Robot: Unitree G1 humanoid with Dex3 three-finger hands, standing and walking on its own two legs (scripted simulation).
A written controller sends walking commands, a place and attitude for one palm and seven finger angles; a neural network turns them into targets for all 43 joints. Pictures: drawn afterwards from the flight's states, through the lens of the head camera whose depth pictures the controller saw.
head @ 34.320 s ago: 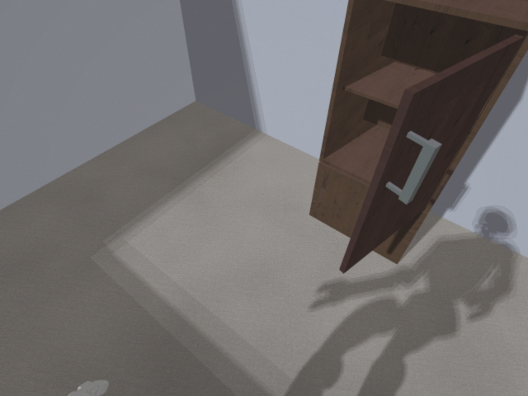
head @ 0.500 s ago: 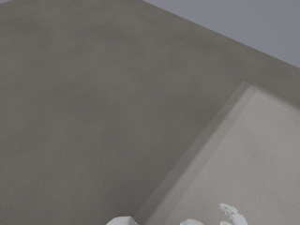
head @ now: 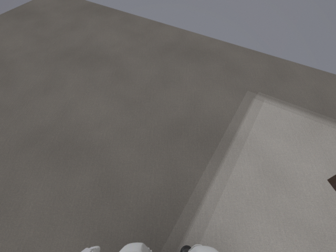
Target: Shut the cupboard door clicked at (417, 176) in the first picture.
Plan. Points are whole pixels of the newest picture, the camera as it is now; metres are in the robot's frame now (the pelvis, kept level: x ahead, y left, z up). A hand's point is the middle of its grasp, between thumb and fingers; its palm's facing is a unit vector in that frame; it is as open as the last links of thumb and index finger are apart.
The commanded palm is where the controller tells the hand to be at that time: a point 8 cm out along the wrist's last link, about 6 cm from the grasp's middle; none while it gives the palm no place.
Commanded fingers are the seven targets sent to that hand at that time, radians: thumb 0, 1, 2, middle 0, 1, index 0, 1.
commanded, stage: turn to face it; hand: left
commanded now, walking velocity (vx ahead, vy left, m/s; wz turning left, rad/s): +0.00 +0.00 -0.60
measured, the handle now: out of the picture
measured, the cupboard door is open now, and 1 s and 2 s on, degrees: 46 46 46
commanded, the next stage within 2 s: none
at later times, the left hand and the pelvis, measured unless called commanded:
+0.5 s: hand (84, 243) +0.16 +0.24 -0.16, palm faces -0.20 -0.96 -0.22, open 7.4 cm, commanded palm none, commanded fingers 0.00 0.90 0.90 -0.20 -0.30 -0.20 -0.30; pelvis +0.04 +0.05 +0.01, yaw -17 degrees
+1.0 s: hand (129, 211) +0.24 +0.13 -0.15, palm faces -0.58 -0.78 -0.25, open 7.4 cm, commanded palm none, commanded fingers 0.00 0.90 0.90 -0.20 -0.30 -0.20 -0.30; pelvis +0.04 +0.01 +0.01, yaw -36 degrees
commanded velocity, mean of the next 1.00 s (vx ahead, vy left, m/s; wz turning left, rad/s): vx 0.00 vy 0.00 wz -0.60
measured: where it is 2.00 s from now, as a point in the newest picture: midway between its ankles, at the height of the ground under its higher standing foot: outside the picture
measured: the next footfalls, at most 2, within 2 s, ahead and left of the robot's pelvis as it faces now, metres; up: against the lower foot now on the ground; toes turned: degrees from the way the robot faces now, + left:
left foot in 0.34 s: +0.08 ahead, +0.15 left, +0.00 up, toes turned -12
right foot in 0.76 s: +0.03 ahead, -0.11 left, +0.00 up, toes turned -33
